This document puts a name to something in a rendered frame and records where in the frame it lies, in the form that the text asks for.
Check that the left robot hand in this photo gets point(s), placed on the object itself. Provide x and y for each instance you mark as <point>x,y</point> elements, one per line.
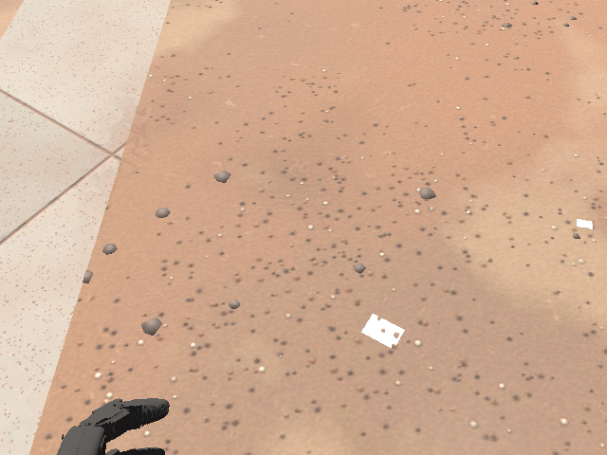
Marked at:
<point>109,422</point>

